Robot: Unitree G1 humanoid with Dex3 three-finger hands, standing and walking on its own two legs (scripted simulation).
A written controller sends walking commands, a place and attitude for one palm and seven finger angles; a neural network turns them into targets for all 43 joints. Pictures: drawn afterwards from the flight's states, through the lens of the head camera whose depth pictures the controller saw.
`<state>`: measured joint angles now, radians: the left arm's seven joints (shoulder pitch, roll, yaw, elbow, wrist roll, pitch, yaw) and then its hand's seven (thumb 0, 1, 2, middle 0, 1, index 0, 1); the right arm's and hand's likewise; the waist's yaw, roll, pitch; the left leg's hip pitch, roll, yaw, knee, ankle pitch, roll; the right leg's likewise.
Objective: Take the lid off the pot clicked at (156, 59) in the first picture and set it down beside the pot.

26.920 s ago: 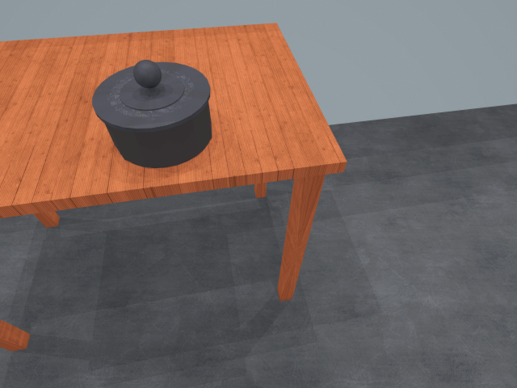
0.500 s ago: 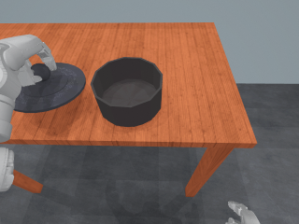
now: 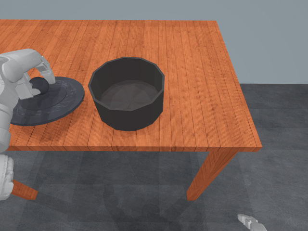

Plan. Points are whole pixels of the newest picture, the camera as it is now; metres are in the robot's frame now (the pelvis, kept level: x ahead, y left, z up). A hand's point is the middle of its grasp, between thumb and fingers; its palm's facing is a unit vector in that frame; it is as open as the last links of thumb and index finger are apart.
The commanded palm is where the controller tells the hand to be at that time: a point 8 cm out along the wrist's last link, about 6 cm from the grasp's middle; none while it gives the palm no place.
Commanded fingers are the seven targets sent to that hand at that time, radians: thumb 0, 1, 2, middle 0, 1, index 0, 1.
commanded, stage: lower the lid onto the table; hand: left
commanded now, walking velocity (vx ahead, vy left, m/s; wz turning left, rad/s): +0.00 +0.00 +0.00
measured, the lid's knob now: (39, 86) +0.45 +0.31 +0.12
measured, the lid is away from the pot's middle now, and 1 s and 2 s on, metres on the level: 0.23 0.24 0.23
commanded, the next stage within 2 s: open the fingers wide in 0.64 s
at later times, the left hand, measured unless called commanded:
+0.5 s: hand (35, 88) +0.43 +0.31 +0.12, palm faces -0.42 -0.15 -0.89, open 7.8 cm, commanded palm +0.44 +0.31 +0.19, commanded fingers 0.00 0.37 1.35 -1.09 -0.68 -1.03 -0.65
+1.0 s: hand (35, 93) +0.43 +0.32 +0.11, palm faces -0.39 -0.08 -0.92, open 7.9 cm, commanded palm +0.44 +0.32 +0.17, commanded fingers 0.00 0.22 1.13 -0.84 -0.72 -0.80 -0.70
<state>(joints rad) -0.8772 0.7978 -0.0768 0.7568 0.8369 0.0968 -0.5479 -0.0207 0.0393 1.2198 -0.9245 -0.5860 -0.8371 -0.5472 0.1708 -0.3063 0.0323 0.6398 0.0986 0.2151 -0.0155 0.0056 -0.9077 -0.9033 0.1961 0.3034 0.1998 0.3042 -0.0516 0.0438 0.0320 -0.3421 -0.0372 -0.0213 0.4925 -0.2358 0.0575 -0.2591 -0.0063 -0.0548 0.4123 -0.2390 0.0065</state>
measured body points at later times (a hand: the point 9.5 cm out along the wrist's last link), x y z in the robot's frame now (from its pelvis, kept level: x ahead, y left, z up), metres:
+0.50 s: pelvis +0.00 +0.01 +0.00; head +0.06 +0.01 +0.44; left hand +0.45 +0.31 +0.18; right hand +0.10 -0.26 -0.13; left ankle +0.00 +0.08 -0.74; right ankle -0.02 -0.13 -0.74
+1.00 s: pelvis -0.01 +0.01 -0.01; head +0.06 +0.02 +0.44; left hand +0.45 +0.32 +0.16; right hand +0.06 -0.26 -0.13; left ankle +0.00 +0.08 -0.74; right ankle -0.02 -0.13 -0.74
